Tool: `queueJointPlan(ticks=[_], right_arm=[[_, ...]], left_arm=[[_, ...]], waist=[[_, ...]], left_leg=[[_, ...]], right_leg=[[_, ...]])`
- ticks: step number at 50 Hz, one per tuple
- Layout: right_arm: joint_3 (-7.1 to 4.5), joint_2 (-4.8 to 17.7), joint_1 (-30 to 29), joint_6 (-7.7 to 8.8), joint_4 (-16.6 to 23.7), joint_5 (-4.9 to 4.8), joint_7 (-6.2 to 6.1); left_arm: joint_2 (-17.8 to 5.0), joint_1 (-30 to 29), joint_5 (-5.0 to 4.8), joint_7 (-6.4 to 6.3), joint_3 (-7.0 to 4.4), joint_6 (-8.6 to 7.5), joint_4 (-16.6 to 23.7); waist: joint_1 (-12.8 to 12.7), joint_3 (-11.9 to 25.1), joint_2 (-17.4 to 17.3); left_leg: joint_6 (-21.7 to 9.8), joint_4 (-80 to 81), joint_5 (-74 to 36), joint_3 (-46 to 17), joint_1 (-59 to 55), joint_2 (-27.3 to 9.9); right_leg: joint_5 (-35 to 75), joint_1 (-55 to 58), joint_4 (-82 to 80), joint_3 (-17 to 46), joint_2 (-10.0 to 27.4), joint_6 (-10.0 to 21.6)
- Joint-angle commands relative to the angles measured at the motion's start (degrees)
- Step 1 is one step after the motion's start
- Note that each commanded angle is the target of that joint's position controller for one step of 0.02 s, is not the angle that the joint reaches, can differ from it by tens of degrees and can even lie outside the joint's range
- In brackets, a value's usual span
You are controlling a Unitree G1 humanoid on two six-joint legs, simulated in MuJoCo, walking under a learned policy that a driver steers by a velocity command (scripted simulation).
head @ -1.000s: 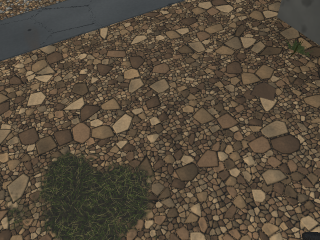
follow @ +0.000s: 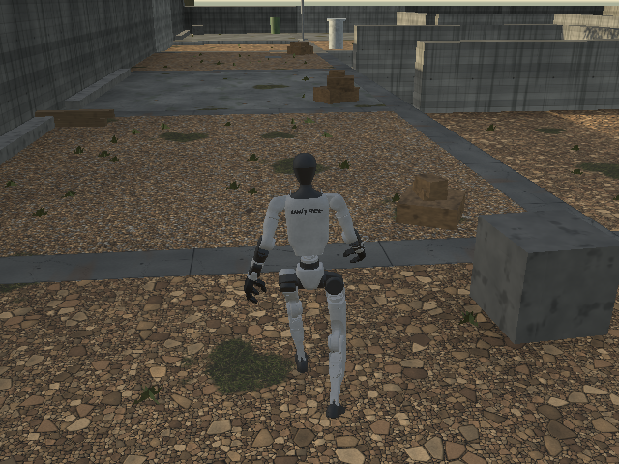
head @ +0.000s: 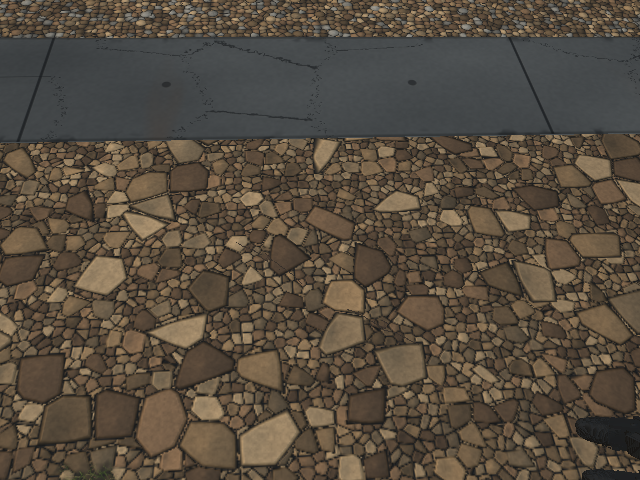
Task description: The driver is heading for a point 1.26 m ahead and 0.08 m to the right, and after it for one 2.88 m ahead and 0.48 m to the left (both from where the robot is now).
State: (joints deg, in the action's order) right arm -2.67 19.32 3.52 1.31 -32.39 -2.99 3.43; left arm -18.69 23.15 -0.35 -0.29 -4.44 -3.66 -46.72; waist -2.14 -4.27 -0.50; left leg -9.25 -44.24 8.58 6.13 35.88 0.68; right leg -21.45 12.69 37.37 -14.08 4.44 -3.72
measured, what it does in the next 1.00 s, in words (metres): walks ahead: right foot, then left foot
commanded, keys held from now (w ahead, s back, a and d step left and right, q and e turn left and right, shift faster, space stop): w+q+shift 0.28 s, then w+e+shift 0.72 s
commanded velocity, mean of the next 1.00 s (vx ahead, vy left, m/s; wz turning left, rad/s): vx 1.00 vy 0.00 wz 0.00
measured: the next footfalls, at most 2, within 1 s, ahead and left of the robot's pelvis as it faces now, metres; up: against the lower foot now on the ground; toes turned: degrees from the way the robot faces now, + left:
right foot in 0.44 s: +0.64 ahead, -0.05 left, +0.00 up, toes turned +21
left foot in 0.90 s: +0.98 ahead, +0.24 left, +0.00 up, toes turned -6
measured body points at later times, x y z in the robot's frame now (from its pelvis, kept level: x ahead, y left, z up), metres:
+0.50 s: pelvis +0.45 -0.01 +0.02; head +0.48 +0.01 +0.47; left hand +0.57 +0.30 -0.04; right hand +0.59 -0.28 -0.09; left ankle +0.19 +0.04 -0.61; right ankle +0.60 -0.07 -0.69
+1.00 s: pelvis +0.88 +0.10 +0.04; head +0.90 +0.10 +0.49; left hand +0.92 +0.38 -0.08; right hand +1.09 -0.15 -0.02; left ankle +0.94 +0.24 -0.69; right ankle +0.70 -0.01 -0.58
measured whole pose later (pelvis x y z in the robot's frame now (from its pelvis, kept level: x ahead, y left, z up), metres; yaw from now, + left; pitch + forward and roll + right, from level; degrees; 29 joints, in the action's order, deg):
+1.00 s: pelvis +0.88 +0.10 +0.04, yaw -5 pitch +1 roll +2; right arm -2.0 14.9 3.9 7.1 -35.2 -0.2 0.1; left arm -16.4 23.4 -2.7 -0.8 -2.5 -2.2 -44.4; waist -3.0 -1.5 2.1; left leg 1.7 -31.4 11.4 -1.7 20.9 1.2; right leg -23.2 -16.9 71.4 6.8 -1.9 2.9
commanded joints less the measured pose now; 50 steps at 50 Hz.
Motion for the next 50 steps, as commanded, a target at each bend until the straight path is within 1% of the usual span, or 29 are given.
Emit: queueJointPlan(ticks=[1,2,3,4,5,7,11,13,18,20,22,23,24,25,26,27,28,30,33,37,39,42,44,45,46,47,48,49,50], right_arm=[[-5.56,18.6,22.16,-0.24,-1.7,1.46,-1.19],[-4.88,12.23,22.19,0.81,0.63,1.85,-1.02],[-4.65,11.63,21.93,2.18,-0.65,2.57,-0.9],[-4.21,10.33,18.91,3.5,-0.95,2.6,-0.7],[-3.95,9.8,14.89,3.92,-0.44,2.81,-0.89],[-3.05,7.27,11.75,3.96,-0.22,2.9,-1.56],[-2.25,5.35,14.27,3.71,-2.69,1.17,-3.67],[-2.67,6.23,15.54,3.0,-3.91,1.03,-4.25],[-2.32,4.25,20.71,2.94,-8.53,1.09,-4.81],[-2.82,5.97,20.55,2.18,-9.37,2.3,-4.65],[-2.79,7.51,16.4,1.39,-8.98,4.63,-3.88],[-1.45,4.13,14.52,1.55,-7.65,5.57,-4.05],[0.51,-3.24,27.57,3.02,-7.23,1.8,-3.28],[0.76,1.89,23.93,4.11,-7.17,0.75,-3.21],[0.37,4.85,13.09,5.22,-5.1,0.65,-2.66],[0.82,4.05,5.26,6.22,-3.18,2.3,-2.63],[0.78,3.16,3.07,6.95,-2.14,3.31,-2.68],[0.89,1.79,3.5,7.14,-2.38,3.92,-2.53],[1.25,1.16,0.78,7.33,-0.72,4.43,-2.51],[2.11,-1.34,-10.71,8.33,3.14,4.02,-1.61],[1.24,-0.14,-11.67,8.3,3.68,3.27,-1.82],[-0.57,2.94,-11.48,8.19,4.35,1.84,-2.74],[-2.84,6.47,0.61,8.17,2.98,1.36,-3.76],[-3.75,8.68,15.47,7.39,0.88,1.23,-4.69],[-4.36,13.26,21.86,6.69,-1.69,2.67,-4.0],[-3.85,8.95,20.82,6.25,-2.06,2.3,-3.27],[-3.1,4.58,17.45,5.76,-1.73,2.13,-3.68],[-2.72,3.46,15.55,5.28,-3.0,2.78,-3.86],[-2.43,2.46,14.45,4.96,-4.22,3.81,-3.79]], left_arm=[[-0.37,-0.05,-0.67,0.69,2.05,-5.07,13.96],[-8.2,-7.83,-1.55,1.03,1.15,-6.83,14.19],[-8.3,-13.96,-3.05,0.68,0.91,-6.99,16.28],[-6.78,-14.15,-1.7,-0.17,1.43,-6.65,15.37],[-6.02,-12.49,-0.19,-0.4,1.39,-6.09,14.33],[-6.32,-10.85,0.53,-0.14,0.96,-4.2,13.2],[-2.55,-22.36,2.19,-0.06,2.12,-3.54,17.02],[-0.2,-27.18,1.83,0.61,2.63,-3.95,18.66],[-3.17,-29.41,-0.8,1.81,1.32,-4.81,18.96],[-5.62,-25.15,-1.06,1.69,-0.04,-4.59,18.03],[-9.28,-7.57,-2.14,0.6,-2.21,-3.5,14.33],[-10.19,7.38,-1.4,0.49,-1.71,-2.82,11.07],[-14.95,8.18,-0.55,2.03,-2.71,-3.25,8.31],[-6.86,5.53,-0.77,2.49,-1.2,-3.34,9.37],[-4.22,2.56,0.01,2.06,-0.69,-2.93,10.04],[-5.19,2.04,0.63,2.57,-0.77,-2.82,9.77],[-5.51,0.77,0.55,2.83,-0.82,-3.06,9.44],[-2.44,-0.07,0.08,2.73,0.31,-2.87,8.43],[-2.93,1.41,-1.82,1.71,0.29,-2.53,7.0],[-4.71,2.55,-1.84,0.03,-0.44,-1.73,5.94],[-4.65,4.32,-2.48,-0.21,-0.59,-1.5,4.82],[-3.71,6.08,-3.0,-0.39,-0.67,-0.74,3.3],[-5.26,3.75,-1.78,-0.01,-1.11,0.07,3.97],[-3.4,0.84,0.21,0.16,-0.37,0.33,6.29],[6.05,11.16,-1.98,0.31,2.68,-0.36,7.79],[2.06,9.53,-4.33,-0.56,2.86,-0.03,7.72],[-2.24,1.87,-3.68,-0.93,1.77,0.12,8.08],[-3.29,-3.0,-2.35,-0.9,1.33,0.22,8.77],[-2.62,-6.93,-1.12,-0.46,1.23,0.19,10.0]], waist=[[4.25,23.65,-23.06],[9.92,26.16,-9.13],[8.2,13.1,-2.8],[4.82,9.52,5.33],[1.78,6.43,5.95],[-0.83,2.86,2.3],[2.95,-3.27,1.3],[5.56,-2.53,-0.47],[8.74,-2.02,-5.96],[6.04,0.01,-7.28],[-4.66,10.44,-8.11],[-10.3,19.71,-2.09],[-0.79,25.75,32.07],[-2.49,20.25,20.83],[-4.15,11.82,10.2],[-3.93,6.68,-1.25],[-1.96,4.81,-2.05],[1.03,3.27,1.57],[1.78,-0.1,2.05],[-1.96,-3.37,3.4],[-2.43,-2.26,4.44],[-1.26,-0.77,5.97],[6.49,8.31,6.79],[13.19,19.27,4.59],[7.98,31.74,-19.75],[8.65,28.6,-22.38],[10.36,17.48,-14.72],[9.66,10.7,-5.79],[8.52,5.84,-2.03]], left_leg=[[-19.89,20.0,21.44,-52.32,-66.8,-14.63],[-16.01,28.27,37.61,-58.69,-63.17,-15.48],[-13.1,32.71,34.99,-56.54,-51.72,-14.9],[-10.88,31.66,27.72,-51.96,-43.05,-13.43],[-10.39,29.77,20.47,-46.25,-33.92,-10.67],[-10.39,31.01,13.49,-38.41,-24.3,-6.39],[-8.21,32.3,1.7,-27.59,-13.72,-0.71],[-5.12,31.23,2.35,-24.92,-11.01,1.46],[-3.0,28.14,1.42,-26.03,-26.02,-4.98],[-2.25,23.52,-21.34,-25.16,-35.78,-8.29],[-0.35,2.99,-51.1,-20.17,-37.08,-7.11],[0.89,-19.41,-38.12,-18.94,-23.44,-4.85],[7.06,-41.71,13.34,-13.85,-1.12,7.63],[5.4,-41.22,14.63,-16.41,7.41,3.06],[4.3,-38.91,11.87,-16.28,8.57,0.69],[3.74,-33.66,10.94,-15.15,6.1,-0.15],[4.16,-27.89,10.17,-15.39,5.38,-1.32],[5.25,-19.37,8.12,-15.03,1.1,-2.57],[8.72,-8.36,8.93,-13.57,2.29,-2.8],[11.2,9.53,-12.0,-10.64,-11.09,0.75],[11.79,13.08,-18.36,-11.64,-19.25,1.61],[11.16,17.3,-12.68,-12.45,-21.73,1.61],[8.51,16.23,-5.84,-12.02,-35.12,-0.08],[5.6,11.51,3.64,-18.16,-53.22,-7.94],[-4.88,18.95,24.65,-49.99,-73.51,-25.09],[-4.63,25.74,40.37,-61.14,-69.66,-25.97],[-1.83,27.25,34.82,-50.69,-61.23,-22.41],[-0.44,27.23,22.28,-40.81,-53.0,-20.35],[-0.1,28.37,12.85,-33.83,-45.24,-18.22]], right_leg=[[-12.13,-59.09,59.84,17.46,-9.98,2.51],[-4.34,-58.95,54.92,25.08,-5.85,5.28],[-1.85,-60.89,49.49,22.74,-5.18,5.62],[0.8,-56.99,43.01,23.4,-1.93,5.79],[2.55,-52.07,38.68,23.89,-0.53,5.1],[3.61,-47.47,32.67,24.02,0.69,3.31],[16.57,-44.04,12.19,19.25,-1.16,-0.44],[26.36,-37.93,1.27,16.99,-4.07,-0.97],[34.48,-38.23,-9.14,17.75,-1.91,1.11],[25.08,-38.24,-8.33,14.78,-3.31,3.83],[17.64,-21.86,-5.2,10.62,-5.82,8.09],[9.97,-1.33,0.86,20.04,-0.48,10.95],[-12.29,13.74,-16.75,60.73,13.51,24.6],[-27.84,12.65,-25.22,73.02,13.28,22.23],[-20.38,5.05,-23.95,63.4,11.87,20.08],[-9.83,-3.74,-24.55,56.9,8.33,18.72],[-2.77,-7.36,-24.24,52.53,6.21,19.32],[5.19,-12.23,-25.89,44.86,1.2,18.73],[8.7,-17.7,-27.45,43.91,2.35,20.74],[8.77,-32.48,-30.14,38.65,-1.06,17.27],[8.79,-34.4,-29.4,38.99,-1.04,15.22],[17.67,-26.02,-22.63,40.35,-0.2,12.96],[36.03,-24.26,-5.03,37.54,-2.53,9.81],[31.02,-33.03,12.64,34.96,-4.26,8.53],[-7.29,-52.0,34.43,28.19,-10.7,6.01],[-7.26,-60.24,43.48,25.32,-5.05,6.15],[-2.56,-63.76,44.3,22.9,-2.89,6.38],[0.85,-62.93,42.8,21.18,-0.71,6.29],[2.51,-61.01,40.33,20.53,0.95,6.42]])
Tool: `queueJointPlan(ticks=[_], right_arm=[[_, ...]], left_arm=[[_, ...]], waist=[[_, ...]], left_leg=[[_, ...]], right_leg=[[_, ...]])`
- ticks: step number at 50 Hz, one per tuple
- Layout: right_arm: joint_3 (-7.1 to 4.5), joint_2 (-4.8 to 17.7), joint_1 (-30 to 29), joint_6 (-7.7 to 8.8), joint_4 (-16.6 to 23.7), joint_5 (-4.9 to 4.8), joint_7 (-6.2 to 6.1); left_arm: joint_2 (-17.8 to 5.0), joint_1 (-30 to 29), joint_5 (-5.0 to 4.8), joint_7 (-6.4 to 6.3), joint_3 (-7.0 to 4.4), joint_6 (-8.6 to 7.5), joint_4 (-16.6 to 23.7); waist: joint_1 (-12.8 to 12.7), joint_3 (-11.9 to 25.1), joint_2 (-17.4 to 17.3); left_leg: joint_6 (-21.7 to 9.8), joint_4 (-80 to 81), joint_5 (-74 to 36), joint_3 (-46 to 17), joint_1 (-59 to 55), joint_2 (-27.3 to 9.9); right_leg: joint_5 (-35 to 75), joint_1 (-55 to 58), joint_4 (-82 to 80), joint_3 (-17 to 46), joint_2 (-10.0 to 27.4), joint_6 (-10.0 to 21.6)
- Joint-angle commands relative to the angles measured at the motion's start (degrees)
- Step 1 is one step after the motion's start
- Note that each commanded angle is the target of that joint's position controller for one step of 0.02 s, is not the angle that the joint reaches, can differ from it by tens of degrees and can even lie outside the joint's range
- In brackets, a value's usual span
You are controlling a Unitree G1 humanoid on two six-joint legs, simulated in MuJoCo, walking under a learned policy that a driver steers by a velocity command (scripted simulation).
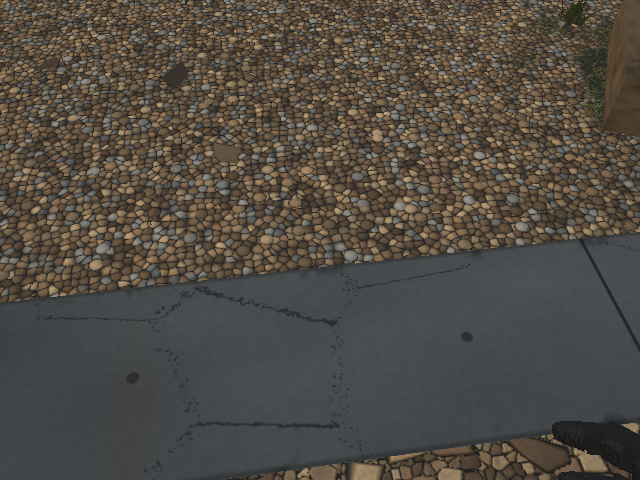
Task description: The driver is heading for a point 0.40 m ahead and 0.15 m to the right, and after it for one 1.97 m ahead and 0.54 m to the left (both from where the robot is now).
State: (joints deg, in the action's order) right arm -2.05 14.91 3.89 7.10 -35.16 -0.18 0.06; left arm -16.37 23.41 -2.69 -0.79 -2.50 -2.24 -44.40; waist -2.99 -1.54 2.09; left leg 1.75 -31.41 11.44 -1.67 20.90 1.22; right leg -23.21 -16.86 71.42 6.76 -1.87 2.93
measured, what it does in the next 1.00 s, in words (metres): walks ahead: right foot, then left foot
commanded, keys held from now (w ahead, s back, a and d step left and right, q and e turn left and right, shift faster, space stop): w+e+shift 0.24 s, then q+shift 0.76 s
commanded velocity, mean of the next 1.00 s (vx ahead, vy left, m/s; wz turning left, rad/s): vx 0.47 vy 0.00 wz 0.09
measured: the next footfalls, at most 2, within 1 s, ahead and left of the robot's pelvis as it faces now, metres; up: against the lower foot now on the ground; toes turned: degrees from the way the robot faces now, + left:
right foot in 0.34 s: +0.49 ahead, -0.18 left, +0.00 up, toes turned -20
left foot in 0.80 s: +0.66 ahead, +0.03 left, +0.00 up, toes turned +3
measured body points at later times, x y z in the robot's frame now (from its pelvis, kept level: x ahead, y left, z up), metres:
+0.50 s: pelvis +0.38 -0.07 +0.00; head +0.43 -0.09 +0.44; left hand +0.61 +0.12 -0.10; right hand +0.39 -0.36 -0.13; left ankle +0.34 +0.11 -0.62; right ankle +0.45 -0.16 -0.73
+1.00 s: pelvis +0.55 -0.04 +0.01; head +0.61 -0.01 +0.46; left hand +0.73 +0.25 -0.09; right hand +0.71 -0.33 -0.07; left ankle +0.62 +0.03 -0.73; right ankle +0.57 -0.22 -0.65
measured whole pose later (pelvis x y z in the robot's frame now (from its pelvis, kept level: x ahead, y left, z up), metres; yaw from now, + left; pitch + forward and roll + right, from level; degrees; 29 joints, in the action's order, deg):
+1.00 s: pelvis +0.55 -0.04 +0.01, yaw +9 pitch +2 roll -3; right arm -5.0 18.6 14.2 -0.9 -35.6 -0.7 -0.6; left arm -17.3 -1.3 0.4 -1.1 -3.8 -0.1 -41.5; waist 2.3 -5.4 0.6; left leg -4.4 -27.6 6.7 -4.7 22.7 4.2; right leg -23.1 -30.0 59.8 5.8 -1.8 -1.9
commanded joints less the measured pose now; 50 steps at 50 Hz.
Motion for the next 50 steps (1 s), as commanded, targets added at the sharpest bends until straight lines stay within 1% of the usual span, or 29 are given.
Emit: queueJointPlan(ticks=[1,3,4,7,11,13,14,15,16,17,18,19,20,21,22,24,27,31,36,39,40,41,42,43,44,45,46,47,50], right_arm=[[-2.62,5.56,12.51,-0.75,-2.46,1.91,-0.46],[-2.25,3.44,10.3,-0.48,-4.03,0.9,0.0],[-2.4,3.79,9.42,-0.31,-4.61,0.22,0.14],[-3.17,7.12,5.67,0.19,-4.94,0.14,-0.17],[-4.0,12.2,9.62,0.36,-6.58,0.12,-0.42],[-4.18,14.66,14.0,-0.24,-7.74,-0.08,-0.37],[-4.29,16.32,16.69,-0.76,-8.54,-0.48,-0.66],[-4.25,17.74,17.78,-1.37,-9.2,-0.75,-0.83],[-3.76,17.96,16.49,-1.78,-9.52,-0.92,-0.64],[-2.87,15.83,16.8,-1.66,-9.37,-1.03,-0.54],[0.56,5.36,30.1,-1.14,-8.31,0.38,0.55],[-0.96,14.49,26.51,-0.42,-11.11,-1.97,0.66],[-1.65,14.94,17.71,-0.79,-7.85,-4.34,0.44],[-0.91,12.1,14.72,-1.24,-6.3,-3.75,-0.36],[-0.91,10.86,14.19,-2.08,-7.53,-2.55,-1.0],[-1.49,9.77,19.26,-4.87,-9.77,-1.96,-1.17],[-1.53,6.51,17.73,-7.39,-8.13,-1.41,-1.87],[-1.46,5.3,13.61,-7.6,-6.0,-0.84,-0.52],[-2.89,8.05,8.76,-9.12,-2.02,-0.75,1.97],[-4.4,9.51,12.51,-9.64,-1.29,-0.53,2.21],[-5.81,11.99,18.11,-9.3,-2.62,-0.13,1.52],[-7.85,19.57,19.16,-8.85,-1.72,-0.25,0.17],[-7.48,21.5,16.78,-7.71,0.7,2.01,0.39],[-6.78,18.46,15.19,-6.26,2.1,1.44,1.53],[-6.31,16.67,13.26,-5.41,2.46,0.45,1.63],[-6.01,14.96,10.95,-5.44,2.58,-0.94,1.27],[-5.65,13.65,8.46,-5.98,3.19,-1.54,0.36],[-5.35,12.71,7.26,-6.6,4.15,-1.19,-0.58],[-5.82,13.34,7.94,-7.64,5.36,-0.49,-2.1]], left_arm=[[-3.59,-7.86,0.99,0.69,-0.82,-0.72,8.57],[-0.69,-8.5,-0.17,1.36,-0.27,0.78,10.2],[-0.03,-9.47,-0.17,1.64,0.07,1.3,11.25],[-1.27,-11.89,0.68,2.66,0.48,1.14,12.94],[-3.08,-20.73,1.15,4.6,0.44,0.08,14.71],[-4.15,-23.18,1.5,5.22,0.02,-0.51,15.75],[-5.15,-22.17,1.89,5.38,-0.47,-0.88,16.06],[-6.99,-15.65,2.11,5.32,-1.56,-1.05,14.95],[-9.38,-4.68,2.16,4.44,-3.09,-0.61,11.93],[-12.43,1.47,2.43,2.93,-4.1,0.46,9.78],[-18.45,-1.82,5.05,2.09,-3.55,-0.12,11.53],[-12.65,1.91,5.35,2.21,-3.01,-0.21,12.72],[-12.53,-1.12,5.17,2.71,-2.44,-0.9,11.09],[-11.84,-5.0,3.68,2.95,-2.47,-1.85,8.97],[-8.73,-8.28,3.51,2.68,-1.72,-2.48,8.58],[-5.72,-12.12,4.44,2.99,-1.08,-3.36,8.4],[-6.03,-17.86,4.23,2.21,-1.55,-3.86,6.99],[-6.3,-20.46,4.05,-0.2,-1.99,-2.32,6.12],[-8.56,-19.68,2.02,-0.48,-3.07,0.43,4.8],[-8.41,-21.26,0.34,-0.41,-3.47,1.52,4.41],[-7.12,-19.39,0.44,-0.3,-3.33,1.83,3.8],[-6.12,-17.7,2.48,-0.07,-3.01,1.89,5.12],[-4.64,-16.74,4.06,0.05,-2.29,2.09,7.48],[-7.05,-17.93,3.66,0.36,-2.49,1.91,6.48],[-7.02,-20.62,2.48,0.33,-2.64,1.68,7.02],[-6.69,-21.65,2.95,-0.22,-2.75,1.6,6.22],[-7.46,-22.68,3.62,-0.8,-3.03,1.63,6.25],[-7.42,-23.16,3.56,-0.75,-3.13,1.72,6.11],[-5.16,-22.69,2.89,-0.47,-2.62,1.6,4.88]], waist=[[7.04,0.75,-6.12],[4.59,-1.26,-7.05],[3.71,-2.54,-6.77],[1.61,-5.36,-4.7],[4.57,-7.84,0.55],[4.56,-6.81,-1.57],[2.94,-5.02,-3.62],[-1.34,-0.8,-5.45],[-7.77,5.0,-5.35],[-10.48,8.22,-0.8],[0.01,22.26,17.65],[-8.17,37.76,4.32],[-6.59,27.69,1.65],[-2.77,16.02,-2.15],[-0.73,10.55,-2.76],[3.53,7.44,-1.31],[6.11,4.06,0.38],[5.15,4.79,1.49],[3.41,3.33,1.93],[6.26,3.37,1.31],[8.27,5.02,-3.03],[7.03,3.3,-18.78],[3.38,11.23,-23.89],[5.36,15.39,-12.95],[4.66,12.07,-8.8],[3.54,8.63,-3.85],[2.73,7.39,-4.48],[2.09,7.77,-6.24],[2.46,9.91,-6.67]], left_leg=[[-10.84,16.75,5.26,-20.77,-24.64,-17.35],[-10.51,19.38,2.13,-13.86,-19.27,-16.83],[-10.79,20.48,-0.64,-11.18,-17.08,-17.54],[-9.99,24.06,-8.42,-0.42,-12.59,-15.93],[-6.56,26.54,-16.84,11.13,-14.12,-12.54],[-5.94,21.45,-43.63,12.7,-17.86,-12.84],[-6.16,16.15,-59.02,11.97,-20.11,-14.08],[-6.5,6.65,-68.33,11.02,-20.89,-15.33],[-5.99,-5.22,-68.79,10.76,-17.56,-15.15],[-3.8,-22.44,-43.48,11.03,-7.52,-10.86],[-0.34,-54.37,24.47,5.3,12.26,0.29],[-1.63,-59.25,24.37,-12.19,7.96,2.03],[-1.43,-56.08,21.52,-10.43,10.66,-0.48],[-0.8,-48.78,18.4,-6.86,13.4,-4.01],[-0.17,-45.48,16.44,-5.53,13.52,-6.0],[0.99,-42.98,13.92,-4.87,4.55,-7.77],[3.23,-35.91,10.95,-2.75,4.88,-9.31],[2.55,-20.65,-7.59,0.78,3.79,-9.11],[-0.56,-11.3,-5.11,3.89,5.5,-7.98],[-4.42,-4.56,-2.25,7.13,0.18,-4.64],[-7.16,0.18,-9.06,5.33,-7.62,-2.34],[-12.96,5.14,-43.19,-12.43,-13.76,-10.92],[-24.83,9.51,-33.07,-36.66,-23.35,-19.41],[-23.67,12.89,-21.75,-36.95,-23.63,-20.39],[-20.86,13.41,-15.12,-32.66,-21.05,-18.32],[-17.64,13.49,-10.52,-28.43,-17.88,-15.46],[-15.92,13.38,-9.32,-25.73,-14.69,-13.79],[-14.6,13.48,-9.62,-23.9,-12.5,-11.6],[-13.56,12.0,-14.69,-22.45,-13.66,-9.09]], right_leg=[[5.07,-29.02,4.63,0.08,9.2,-0.1],[4.2,-28.62,3.08,-0.32,11.8,0.06],[4.65,-29.5,2.08,-0.5,12.9,-0.19],[15.43,-29.26,-5.18,-1.29,13.25,-1.5],[29.94,-21.02,-23.26,-9.18,8.95,0.73],[27.91,-13.67,-28.84,-13.77,3.07,2.86],[24.5,-9.52,-30.49,-15.13,-0.44,3.96],[22.27,-1.16,-32.07,-14.5,-2.86,5.61],[27.39,13.11,-36.01,-11.57,-2.62,7.78],[36.14,27.91,-38.28,-4.78,2.07,8.37],[59.91,49.35,-33.75,26.32,26.16,20.87],[53.89,46.75,-39.41,32.07,27.29,21.84],[53.61,37.98,-42.9,22.89,25.37,19.07],[51.47,27.03,-45.29,16.34,22.78,16.0],[50.05,19.35,-46.97,11.89,21.1,14.5],[50.96,6.76,-52.13,3.68,19.66,13.23],[49.03,-0.52,-57.43,-5.22,19.34,13.14],[42.22,2.55,-57.26,-16.13,15.07,10.25],[35.13,10.49,-52.43,-17.41,18.96,8.18],[38.43,11.14,-41.61,-19.24,19.04,3.99],[36.65,7.84,-30.61,-20.22,15.75,1.09],[10.43,-4.4,-13.17,-21.64,7.32,-4.38],[-17.08,-20.16,1.73,-11.08,-3.25,-7.09],[-15.51,-21.52,4.3,-1.05,-1.2,-5.51],[-10.64,-22.76,2.87,-0.27,-0.22,-3.95],[-6.25,-23.22,-1.2,0.01,1.34,-3.63],[-2.67,-21.92,-5.81,0.65,2.25,-3.64],[-0.38,-18.75,-8.46,0.72,1.94,-3.94],[2.89,-16.45,-16.21,0.77,-0.9,-5.98]])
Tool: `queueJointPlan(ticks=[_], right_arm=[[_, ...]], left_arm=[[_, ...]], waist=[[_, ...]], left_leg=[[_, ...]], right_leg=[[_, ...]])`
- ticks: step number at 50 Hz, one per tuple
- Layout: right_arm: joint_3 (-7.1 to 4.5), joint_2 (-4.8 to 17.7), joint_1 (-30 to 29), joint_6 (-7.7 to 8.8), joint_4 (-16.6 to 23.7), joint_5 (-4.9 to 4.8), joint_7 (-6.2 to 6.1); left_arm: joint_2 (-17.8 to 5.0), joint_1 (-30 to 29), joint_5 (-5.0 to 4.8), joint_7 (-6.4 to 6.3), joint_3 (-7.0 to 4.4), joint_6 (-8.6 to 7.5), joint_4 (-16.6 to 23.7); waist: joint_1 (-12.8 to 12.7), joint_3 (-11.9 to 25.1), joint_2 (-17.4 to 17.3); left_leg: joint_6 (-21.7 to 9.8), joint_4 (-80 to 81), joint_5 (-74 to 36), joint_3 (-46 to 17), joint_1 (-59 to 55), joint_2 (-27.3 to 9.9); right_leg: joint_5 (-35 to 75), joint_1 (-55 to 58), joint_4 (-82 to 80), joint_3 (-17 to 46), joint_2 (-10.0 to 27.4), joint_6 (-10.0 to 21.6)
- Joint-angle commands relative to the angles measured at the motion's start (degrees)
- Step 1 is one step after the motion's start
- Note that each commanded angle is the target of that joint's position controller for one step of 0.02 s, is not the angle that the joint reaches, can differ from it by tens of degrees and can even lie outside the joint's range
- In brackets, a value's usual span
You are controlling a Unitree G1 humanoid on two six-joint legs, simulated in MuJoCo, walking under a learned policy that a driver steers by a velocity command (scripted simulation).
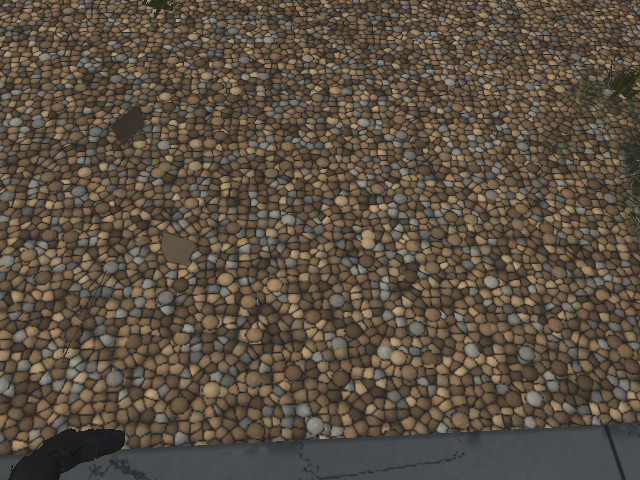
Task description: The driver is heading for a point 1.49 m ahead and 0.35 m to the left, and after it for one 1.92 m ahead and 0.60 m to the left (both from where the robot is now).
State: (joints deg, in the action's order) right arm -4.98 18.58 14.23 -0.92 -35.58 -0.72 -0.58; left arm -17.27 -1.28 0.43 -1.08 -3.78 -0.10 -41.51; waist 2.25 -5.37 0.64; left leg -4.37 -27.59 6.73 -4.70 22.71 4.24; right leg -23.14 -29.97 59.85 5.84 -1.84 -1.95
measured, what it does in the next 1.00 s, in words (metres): steps on the spot, turning left: right foot, then left foot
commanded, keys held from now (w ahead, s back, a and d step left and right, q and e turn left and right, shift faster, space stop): q+shift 0.60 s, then shift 0.02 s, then e+shift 0.38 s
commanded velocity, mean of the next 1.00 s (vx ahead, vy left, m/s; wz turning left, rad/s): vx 0.01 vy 0.00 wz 0.58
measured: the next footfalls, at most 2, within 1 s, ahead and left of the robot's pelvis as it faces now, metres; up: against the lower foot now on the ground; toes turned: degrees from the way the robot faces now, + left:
right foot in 0.28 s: +0.17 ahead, -0.14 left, +0.00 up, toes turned +27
left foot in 0.74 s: +0.02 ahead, +0.10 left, +0.00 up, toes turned +41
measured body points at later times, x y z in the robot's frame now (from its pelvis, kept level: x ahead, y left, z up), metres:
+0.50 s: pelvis +0.07 -0.07 +0.00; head +0.11 -0.06 +0.45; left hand +0.06 +0.26 -0.09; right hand +0.35 -0.26 -0.08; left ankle +0.00 +0.06 -0.65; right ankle +0.13 -0.16 -0.74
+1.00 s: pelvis +0.06 -0.01 +0.00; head +0.08 +0.02 +0.45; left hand -0.05 +0.28 -0.12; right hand +0.37 -0.10 -0.07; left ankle -0.01 +0.08 -0.74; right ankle +0.11 -0.13 -0.66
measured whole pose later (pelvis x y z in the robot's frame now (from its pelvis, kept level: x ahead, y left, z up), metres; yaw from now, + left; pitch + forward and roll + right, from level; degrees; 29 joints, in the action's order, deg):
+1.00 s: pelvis +0.06 -0.01 +0.00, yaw +31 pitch +1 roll +0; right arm -1.9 12.9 3.4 -1.2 -36.1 1.8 -2.7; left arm -18.9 14.5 -1.6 -0.9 -5.0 4.1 -46.0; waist -3.1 -3.2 1.7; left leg -1.3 -25.3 14.7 9.2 11.8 -2.4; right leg -23.5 -29.1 61.8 -2.2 4.0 -6.9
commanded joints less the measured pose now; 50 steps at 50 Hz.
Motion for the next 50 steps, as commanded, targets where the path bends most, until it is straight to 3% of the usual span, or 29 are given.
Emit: queueJointPlan(ticks=[1,5,10,13,14,15,16,17,18,19,20,22,25,27,31,34,35,36,37,38,39,40,41,42,43,47,50], right_arm=[[-3.09,10.04,-1.9,0.11,5.9,-0.09,-1.79],[-3.26,10.22,-3.06,-1.13,7.12,-0.11,-2.41],[-3.33,10.18,-4.48,-2.06,8.39,0.02,-1.81],[-3.15,9.96,-6.97,-2.45,9.43,-0.59,-1.45],[-2.69,8.8,-6.79,-2.53,9.54,-0.93,-1.29],[-1.64,5.11,-1.34,-2.68,8.63,-0.57,-0.96],[-2.12,6.96,-1.92,-2.14,10.4,-0.81,-0.82],[-3.4,12.06,-1.6,-1.6,9.71,-0.12,-0.47],[-3.96,13.46,-1.35,-1.74,8.2,-0.33,-0.27],[-3.82,12.15,-0.77,-2.24,6.88,-0.31,-0.42],[-3.31,10.51,-0.14,-2.56,6.74,-0.23,-0.29],[-2.37,8.44,-2.22,-2.59,7.83,-1.01,0.05],[-1.48,6.8,-6.27,-2.3,9.66,-1.18,0.11],[-1.09,5.95,-7.01,-2.23,10.18,-0.93,0.34],[-0.6,4.64,-6.83,-2.47,10.04,-0.44,0.92],[-0.41,3.8,-6.4,-2.85,9.68,0.16,0.79],[-0.41,3.42,-4.3,-2.91,8.59,0.3,0.75],[-0.53,3.61,-0.77,-2.82,6.64,0.52,0.63],[-0.58,5.06,1.44,-2.66,5.24,0.96,0.21],[-0.44,8.44,3.26,-2.43,5.53,1.99,-0.75],[0.51,5.84,-1.58,-1.43,5.96,3.65,-0.66],[0.69,4.4,-4.25,-0.46,6.14,3.71,-0.05],[-0.03,6.26,-5.91,0.05,4.71,3.28,-0.15],[-0.8,8.32,-6.64,0.23,4.31,2.74,-0.54],[-0.82,8.16,-7.98,0.37,3.76,2.12,-0.93],[0.48,2.99,-10.78,0.4,2.92,2.53,-2.43],[-0.06,3.51,-10.83,0.22,1.67,2.64,-2.81]], left_arm=[[-3.89,1.64,-0.39,-0.19,-1.2,-0.51,1.88],[-4.33,1.28,-0.75,-0.09,-1.36,-0.35,1.26],[-5.65,1.72,-0.89,0.69,-1.93,-1.68,1.17],[-7.11,6.05,-1.03,1.24,-2.87,-2.42,0.05],[-8.3,7.93,-0.81,1.1,-3.44,-2.39,-0.5],[-11.4,6.99,-0.12,0.71,-3.92,-1.78,0.4],[-13.13,5.79,2.0,0.58,-3.9,-1.32,0.9],[-10.5,3.59,2.14,0.22,-3.5,-1.57,2.24],[-7.57,1.32,1.33,-0.45,-2.69,-1.39,3.25],[-6.41,0.78,0.64,-1.13,-2.28,-0.98,3.81],[-6.48,0.95,0.09,-1.71,-2.09,-0.61,3.85],[-6.94,3.39,0.51,-2.27,-1.83,-0.14,3.62],[-8.4,7.86,1.04,-2.11,-2.19,0.56,2.96],[-9.57,8.64,0.94,-1.58,-2.66,0.81,2.85],[-11.33,7.28,0.34,-0.11,-3.51,0.85,3.03],[-11.9,8.62,-1.62,1.34,-3.5,0.39,1.49],[-11.6,7.61,-2.54,1.66,-3.2,0.21,1.12],[-9.65,6.89,-3.33,1.86,-2.27,-0.03,0.51],[-4.88,9.78,-2.41,2.47,-0.29,-0.7,-0.95],[0.95,11.5,1.8,3.55,2.39,-1.42,0.29],[-1.63,12.52,0.25,3.35,1.33,-0.93,-0.77],[-7.21,10.29,-1.59,2.79,-0.11,-0.25,-1.13],[-8.79,10.05,-2.44,2.29,-1.09,0.22,-0.86],[-9.95,11.19,-2.48,1.38,-1.88,0.89,-2.07],[-10.36,12.67,-2.14,0.71,-2.41,1.68,-2.28],[-6.9,13.81,-2.34,-0.48,-2.47,3.42,-0.94],[-4.3,11.55,-1.71,0.48,-1.63,3.68,2.11]], waist=[[-2.48,13.97,-5.18],[-1.77,12.79,-8.11],[-0.73,11.71,-11.23],[-2.74,11.56,-11.31],[-3.27,11.98,-8.59],[-0.01,14.34,2.79],[1.03,10.2,14.95],[1.17,8.29,12.39],[0.92,6.99,8.78],[0.47,6.45,6.39],[-0.08,5.77,5.78],[-1.93,5.12,5.62],[-5.33,6.61,7.15],[-5.99,7.69,7.35],[-5.36,8.78,7.46],[-4.28,9.91,7.74],[-2.52,10.3,7.62],[-0.42,10.88,6.56],[-0.43,13.13,1.59],[-2.23,18.36,-13.8],[-2.04,19.65,-14.21],[-0.65,15.84,-10.09],[-1.27,11.99,-11.79],[-1.06,10.34,-11.62],[-1.78,8.65,-11.76],[-2.69,6.75,-9.63],[-1.81,7.06,-7.71]], left_leg=[[-7.4,7.87,-9.51,-20.0,-15.68,-11.87],[-6.25,7.76,-0.56,-22.84,-12.51,-10.15],[-5.58,5.92,0.16,-28.09,-11.52,-8.98],[-3.72,3.02,0.26,-30.22,-9.31,-6.66],[-1.75,-0.65,6.68,-28.12,-6.01,-3.96],[0.97,-12.11,24.55,-19.95,-0.07,1.99],[3.65,-24.26,29.2,-9.76,10.08,6.71],[5.73,-33.08,25.57,-8.17,12.29,1.07],[6.57,-35.92,21.08,-6.85,12.29,-0.85],[7.39,-39.04,17.74,-5.77,12.92,-1.5],[8.12,-42.64,15.5,-4.48,14.73,-2.19],[9.21,-42.71,13.28,-0.27,16.69,-4.62],[11.08,-36.88,12.74,2.43,18.89,-8.1],[11.45,-32.58,13.07,3.27,17.66,-9.6],[9.98,-22.33,12.51,6.53,8.24,-9.65],[7.52,-11.88,15.14,7.07,0.19,-6.14],[5.94,-4.51,11.51,6.78,-3.99,-5.33],[3.85,5.91,2.93,6.6,-12.21,-4.67],[2.65,10.17,-9.24,2.33,-24.09,-7.84],[-1.45,4.64,-39.41,-13.13,-37.56,-23.24],[-10.92,4.34,-32.66,-12.4,-26.88,-28.21],[-11.34,5.68,-26.83,-7.86,-22.42,-24.42],[-9.52,6.24,-23.09,-4.3,-20.91,-21.76],[-8.58,7.01,-20.74,-2.41,-19.86,-21.08],[-8.42,7.6,-22.35,-0.49,-17.06,-21.33],[-8.0,10.15,-14.57,5.27,-15.88,-21.74],[-8.26,10.16,-11.51,7.15,-18.07,-23.08]], right_leg=[[3.22,-3.12,-7.08,2.07,-1.47,-1.73],[5.93,-0.36,-13.85,3.07,-2.62,-2.85],[5.81,4.92,-22.74,3.8,-3.02,-1.83],[10.75,13.55,-34.84,2.78,-2.03,-0.35],[15.8,19.57,-40.75,3.67,1.58,0.97],[16.29,26.79,-42.23,13.69,13.63,5.57],[18.92,23.15,-45.76,26.06,21.07,13.41],[18.29,20.88,-45.58,25.44,23.63,15.91],[15.65,19.79,-44.55,18.27,19.98,14.1],[13.74,20.22,-43.66,12.85,16.33,12.04],[15.25,20.97,-43.41,9.82,15.31,11.7],[20.8,22.52,-44.04,3.89,14.46,12.61],[25.04,29.23,-44.31,0.6,16.45,14.49],[27.3,31.36,-44.17,-1.71,17.94,15.01],[31.35,28.07,-43.23,-8.14,18.87,14.04],[37.16,27.42,-39.61,-7.13,19.53,14.01],[37.14,26.97,-37.39,-7.11,19.12,12.97],[35.06,23.4,-34.3,-8.04,17.81,10.7],[27.2,16.5,-30.7,-10.41,14.83,6.13],[-4.42,4.42,-19.95,-13.12,9.76,0.5],[-14.78,4.32,-13.67,-7.94,8.72,-2.0],[-14.53,4.97,-8.79,-5.63,8.23,-2.87],[-12.35,1.2,-4.36,-6.23,7.08,-3.08],[-10.13,-1.01,0.15,-5.97,6.53,-3.3],[-7.69,-1.11,3.74,-5.17,6.19,-3.83],[-0.83,-3.96,6.78,-6.02,6.7,-5.24],[1.68,-3.27,-1.54,-6.94,8.4,-5.12]])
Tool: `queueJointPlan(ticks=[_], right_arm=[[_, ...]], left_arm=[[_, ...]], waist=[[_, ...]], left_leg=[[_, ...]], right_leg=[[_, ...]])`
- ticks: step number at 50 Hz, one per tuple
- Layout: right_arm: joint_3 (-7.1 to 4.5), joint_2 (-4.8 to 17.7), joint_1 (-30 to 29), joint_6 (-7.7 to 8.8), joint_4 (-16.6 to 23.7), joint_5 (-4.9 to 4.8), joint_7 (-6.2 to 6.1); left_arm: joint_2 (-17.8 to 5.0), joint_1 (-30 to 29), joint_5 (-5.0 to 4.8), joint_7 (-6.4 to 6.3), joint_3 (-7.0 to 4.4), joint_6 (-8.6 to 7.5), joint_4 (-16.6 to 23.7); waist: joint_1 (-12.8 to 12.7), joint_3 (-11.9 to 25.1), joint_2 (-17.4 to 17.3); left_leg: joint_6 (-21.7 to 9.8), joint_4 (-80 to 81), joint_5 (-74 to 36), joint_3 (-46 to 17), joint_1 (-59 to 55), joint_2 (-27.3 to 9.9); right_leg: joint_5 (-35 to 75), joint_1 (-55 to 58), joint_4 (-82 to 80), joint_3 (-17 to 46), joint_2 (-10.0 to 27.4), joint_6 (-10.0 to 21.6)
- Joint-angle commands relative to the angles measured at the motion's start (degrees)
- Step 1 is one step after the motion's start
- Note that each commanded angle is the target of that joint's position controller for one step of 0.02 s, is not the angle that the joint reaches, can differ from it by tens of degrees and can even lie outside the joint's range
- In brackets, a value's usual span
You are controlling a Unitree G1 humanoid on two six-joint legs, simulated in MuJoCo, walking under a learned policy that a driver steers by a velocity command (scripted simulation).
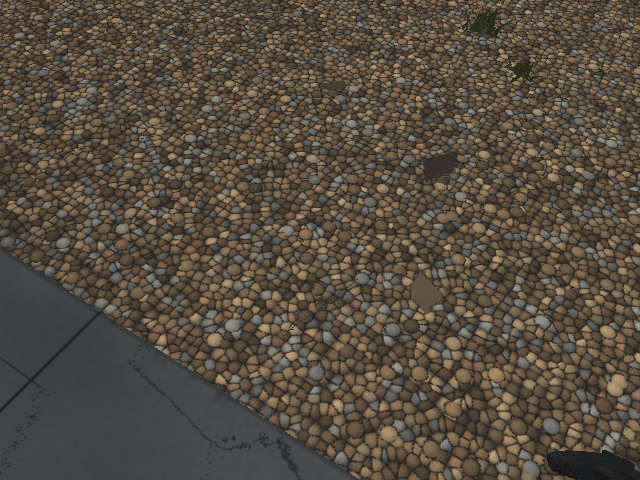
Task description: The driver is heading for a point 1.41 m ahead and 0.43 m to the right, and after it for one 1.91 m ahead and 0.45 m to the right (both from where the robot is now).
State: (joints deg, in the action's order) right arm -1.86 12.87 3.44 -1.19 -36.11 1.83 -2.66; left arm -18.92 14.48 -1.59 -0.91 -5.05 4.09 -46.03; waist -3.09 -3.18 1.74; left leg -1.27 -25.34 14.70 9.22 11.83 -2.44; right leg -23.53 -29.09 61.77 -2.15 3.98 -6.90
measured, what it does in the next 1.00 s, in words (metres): steps on the spot, turning right: right foot, then left foot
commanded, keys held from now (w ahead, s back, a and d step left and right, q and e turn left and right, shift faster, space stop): e+shift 0.66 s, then q+shift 0.30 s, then w+q+shift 0.04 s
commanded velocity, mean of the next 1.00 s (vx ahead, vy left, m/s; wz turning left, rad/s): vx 0.00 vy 0.00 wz -0.58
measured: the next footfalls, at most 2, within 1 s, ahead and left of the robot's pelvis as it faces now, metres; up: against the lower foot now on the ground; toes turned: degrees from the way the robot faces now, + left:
right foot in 0.20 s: +0.04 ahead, -0.14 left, +0.00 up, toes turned -17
left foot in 0.72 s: +0.21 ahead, +0.01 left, +0.00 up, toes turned -47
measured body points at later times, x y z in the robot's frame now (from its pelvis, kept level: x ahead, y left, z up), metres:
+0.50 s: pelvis +0.02 -0.05 +0.00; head +0.06 -0.11 +0.45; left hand +0.29 +0.16 -0.06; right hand +0.08 -0.39 -0.10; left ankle +0.14 +0.10 -0.67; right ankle +0.00 -0.12 -0.74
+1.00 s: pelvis +0.09 -0.05 +0.00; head +0.13 -0.07 +0.45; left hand +0.39 +0.07 -0.09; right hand +0.02 -0.35 -0.11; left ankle +0.18 +0.04 -0.74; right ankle -0.01 -0.14 -0.73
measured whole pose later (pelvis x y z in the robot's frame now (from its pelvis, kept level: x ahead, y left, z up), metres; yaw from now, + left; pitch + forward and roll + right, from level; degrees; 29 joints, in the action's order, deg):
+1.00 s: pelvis +0.09 -0.05 +0.00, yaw -33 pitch +2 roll -1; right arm -4.0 15.9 11.3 -1.5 -42.1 -2.3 -0.7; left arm -16.5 6.1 -1.0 -1.5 -3.2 0.6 -36.0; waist 2.3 -3.6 0.1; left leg 0.1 -27.0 11.3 -13.4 16.9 4.9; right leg -22.6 -12.1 28.8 8.0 -3.6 -4.0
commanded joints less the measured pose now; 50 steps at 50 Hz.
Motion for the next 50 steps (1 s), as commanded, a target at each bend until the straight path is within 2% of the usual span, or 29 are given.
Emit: queueJointPlan(ticks=[1,3,6,9,10,11,12,13,14,15,16,18,20,23,27,31,33,34,35,36,37,38,39,40,42,44,45,48,50], right_arm=[[-3.54,9.94,-0.22,0.47,1.89,-0.02,-0.63],[-4.27,11.43,-0.54,0.49,1.32,-0.44,-0.07],[-5.17,12.91,-1.23,0.87,0.62,-1.88,1.22],[-5.58,12.68,-1.84,0.82,-0.65,-3.54,2.2],[-5.44,11.13,1.22,0.73,-2.31,-3.56,2.65],[-4.84,9.08,0.23,0.93,-0.64,-1.58,2.68],[-3.92,7.29,-5.39,1.29,3.71,-0.24,2.07],[-4.74,10.42,-6.91,1.18,2.77,-0.69,1.77],[-4.63,9.76,-7.65,1.53,3.21,-1.81,1.46],[-4.81,9.94,-6.26,1.73,2.07,-1.68,0.88],[-5.29,11.4,-5.09,1.76,1.64,-1.03,0.38],[-5.26,10.77,-2.46,1.88,0.36,-0.91,0.67],[-4.82,9.55,-1.4,1.97,-0.49,-1.25,0.86],[-4.37,8.88,-2.61,2.06,-0.39,-1.59,0.88],[-4.46,9.61,-3.5,2.6,-0.55,-1.86,1.45],[-4.87,10.8,-2.75,3.81,-0.65,-2.15,2.23],[-5.38,11.82,-0.47,4.37,-1.18,-2.33,2.67],[-5.59,12.29,2.71,4.56,-2.37,-2.18,2.93],[-5.67,12.97,4.03,4.64,-3.0,-1.68,3.04],[-5.58,15.12,1.76,4.32,-1.62,-0.75,2.91],[-5.27,15.87,1.61,3.86,-2.27,1.13,2.99],[-3.84,11.32,-0.27,4.35,-1.31,0.31,3.2],[-2.49,7.68,-1.61,4.55,-1.05,-0.6,3.32],[-1.9,6.91,-1.86,4.39,-1.74,-1.11,3.55],[-2.78,10.63,-0.83,3.08,-2.27,-2.76,3.24],[-4.79,15.74,3.27,1.63,-2.26,-3.0,2.55],[-5.36,16.93,4.66,1.22,-2.14,-3.08,2.32],[-5.79,16.05,4.34,0.6,-1.39,-4.1,1.81],[-5.49,14.27,3.71,-0.37,-0.92,-5.36,0.66]], left_arm=[[-2.11,-4.56,0.46,0.81,-0.12,-0.49,7.58],[-2.06,-4.65,0.61,1.74,-0.01,-0.33,9.28],[-3.19,-3.66,0.38,2.52,-0.65,0.61,11.15],[-3.55,-0.57,0.15,2.58,-1.62,1.37,11.91],[-5.88,3.2,0.43,1.69,-2.83,1.07,11.1],[-14.68,7.49,0.57,0.24,-5.43,0.43,11.44],[-17.83,6.22,2.8,0.78,-5.31,-1.18,13.06],[-14.7,5.16,2.59,1.64,-4.48,-2.97,13.5],[-13.33,3.93,1.73,1.34,-3.95,-4.01,13.1],[-11.96,0.68,0.49,0.82,-3.62,-4.16,13.35],[-10.31,-2.87,-0.27,0.1,-2.96,-3.74,14.17],[-9.41,-5.01,0.49,-0.9,-2.41,-3.12,15.8],[-9.99,-4.17,0.57,-1.31,-2.56,-2.92,16.03],[-10.92,-3.64,0.23,-1.71,-2.86,-2.44,16.3],[-11.28,-5.0,0.39,-1.63,-3.07,-1.81,17.46],[-11.19,-6.29,0.28,-1.17,-3.1,-1.35,18.48],[-10.91,-7.87,-0.08,-1.0,-2.98,-1.18,19.18],[-10.09,-9.76,-0.17,-1.01,-2.49,-1.12,19.44],[-8.1,-8.52,0.08,-1.08,-1.71,-1.19,19.21],[-3.71,-3.05,1.58,-0.9,-0.23,-1.23,18.1],[-4.75,-2.09,1.57,-1.14,-0.4,-1.56,19.1],[-7.67,0.43,2.25,-1.43,-1.0,-2.04,17.18],[-8.33,-1.48,2.31,-1.29,-1.05,-2.09,15.69],[-6.26,-2.79,2.9,-1.08,-0.52,-1.96,14.92],[-4.02,-5.98,3.13,-0.63,0.14,-2.44,15.49],[-3.32,-8.61,1.91,-0.63,0.23,-3.27,15.4],[-3.71,-8.56,1.21,-0.81,-0.03,-3.55,15.04],[-3.92,-7.19,0.38,-1.1,-0.49,-4.19,13.81],[-3.31,-2.47,-0.03,-0.5,-0.73,-5.01,11.75]], waist=[[3.71,5.24,-8.59],[3.66,5.81,-8.35],[2.83,6.32,-8.83],[0.21,7.1,-7.53],[-1.01,8.09,-2.51],[-2.03,8.26,13.95],[-1.51,12.61,18.98],[-2.9,13.97,7.99],[-1.43,10.83,5.48],[0.72,8.11,1.52],[2.48,6.95,1.6],[3.86,8.59,3.37],[3.74,9.62,2.6],[3.02,8.8,4.45],[2.4,7.79,7.07],[2.08,8.89,9.07],[3.07,9.47,9.83],[4.65,10.51,9.59],[4.09,11.73,7.59],[0.54,13.59,-4.66],[-1.49,8.44,-17.69],[-1.54,8.2,-14.52],[-0.62,7.26,-9.79],[-0.68,7.15,-8.1],[0.73,4.96,-9.93],[3.35,5.3,-11.08],[3.97,6.46,-11.41],[3.44,8.4,-12.93],[0.86,10.97,-11.26]], left_leg=[[-11.61,7.75,-19.91,-6.19,-7.42,-17.11],[-11.8,7.09,-22.44,-5.01,-7.25,-18.45],[-10.2,4.51,-25.85,-3.24,-7.72,-19.93],[-5.18,-3.58,-24.43,1.01,-5.88,-18.5],[-1.61,-12.29,-20.61,3.9,-1.85,-14.48],[4.34,-31.49,2.08,7.14,14.78,-6.85],[7.02,-44.74,26.89,-4.2,27.83,2.78],[6.19,-49.26,25.9,-11.5,30.43,1.41],[4.49,-48.3,20.56,-13.24,31.45,1.07],[3.92,-44.96,14.95,-14.17,31.95,-0.04],[3.88,-41.74,10.5,-14.71,30.87,-0.46],[4.78,-40.5,5.45,-14.52,26.29,1.54],[5.82,-35.76,3.13,-14.74,24.81,3.14],[7.05,-27.4,1.93,-15.83,23.97,4.98],[7.04,-19.3,1.6,-17.17,20.24,6.51],[5.9,-12.21,3.02,-18.21,15.78,7.32],[4.96,-5.44,1.78,-17.95,10.76,7.11],[4.2,0.27,-3.85,-16.43,6.7,5.86],[2.67,4.7,-12.23,-17.53,0.24,2.39],[-1.67,7.04,-20.98,-29.57,-5.51,-8.4],[-12.1,8.49,-27.53,-43.83,-4.93,-15.22],[-16.03,8.33,-23.33,-47.9,-2.29,-17.75],[-13.96,7.01,-19.58,-40.99,-0.88,-14.23],[-10.85,6.9,-14.05,-36.53,-0.95,-10.1],[-8.58,6.21,-15.05,-34.33,-2.35,-6.06],[-8.51,4.71,-20.11,-34.16,-4.65,-3.65],[-9.0,4.48,-21.28,-36.08,-6.94,-4.1],[-8.99,3.89,-22.03,-39.93,-9.48,-4.51],[-6.86,4.8,4.56,-38.41,-1.05,-1.26]], right_leg=[[1.93,-2.98,-5.96,0.51,2.93,0.25],[1.39,-0.26,-10.14,-1.03,2.98,1.57],[0.89,3.18,-15.31,-3.06,2.21,4.16],[7.51,11.3,-26.72,-5.54,-0.48,7.89],[16.35,18.77,-32.93,-3.03,-2.13,10.57],[46.63,30.4,-37.06,15.88,9.15,17.08],[47.04,32.5,-40.44,36.56,17.85,29.21],[39.38,33.01,-42.45,32.62,17.95,29.23],[33.31,30.73,-42.89,28.68,15.1,26.35],[29.53,28.72,-42.7,25.21,12.2,23.2],[28.92,26.36,-42.63,23.08,10.49,21.23],[32.94,23.7,-42.21,20.94,7.8,20.32],[33.55,23.81,-41.47,20.63,6.36,19.93],[28.12,23.17,-40.8,23.44,4.93,19.45],[22.25,20.22,-39.39,28.32,3.4,18.39],[28.22,21.08,-36.05,33.87,2.67,17.71],[30.16,20.77,-34.25,36.05,1.46,16.64],[29.49,21.0,-31.96,33.98,0.59,15.24],[24.05,18.92,-28.91,31.39,-1.3,13.25],[4.76,14.91,-18.96,24.1,-7.36,10.33],[-16.98,3.87,-10.37,17.49,-14.62,6.45],[-15.78,3.77,-2.14,19.08,-10.47,3.74],[-11.81,5.46,-1.71,19.16,-8.81,2.56],[-9.85,6.62,-5.7,17.08,-7.18,1.56],[-6.44,6.65,-15.72,11.65,-5.31,0.37],[-5.81,8.7,-22.86,8.1,-8.29,0.61],[-4.52,8.74,-24.89,7.98,-9.19,0.84],[-0.31,10.68,-32.04,8.97,-9.52,2.16],[7.33,22.61,-43.06,7.38,-8.33,5.26]])
Keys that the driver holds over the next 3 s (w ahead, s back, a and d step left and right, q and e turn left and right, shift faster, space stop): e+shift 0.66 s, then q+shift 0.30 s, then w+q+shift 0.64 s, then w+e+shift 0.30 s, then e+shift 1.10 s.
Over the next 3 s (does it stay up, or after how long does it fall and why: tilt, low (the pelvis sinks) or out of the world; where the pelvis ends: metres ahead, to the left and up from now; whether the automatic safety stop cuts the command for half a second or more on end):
stays up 1.06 -0.11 0.00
